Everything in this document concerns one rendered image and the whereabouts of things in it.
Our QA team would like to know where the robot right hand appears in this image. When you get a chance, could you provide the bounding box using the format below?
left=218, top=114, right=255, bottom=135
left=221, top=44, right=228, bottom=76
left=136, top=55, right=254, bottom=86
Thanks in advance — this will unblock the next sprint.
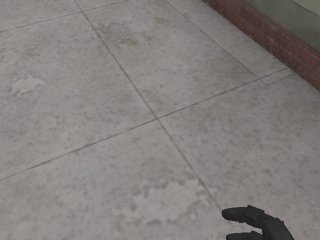
left=221, top=205, right=294, bottom=240

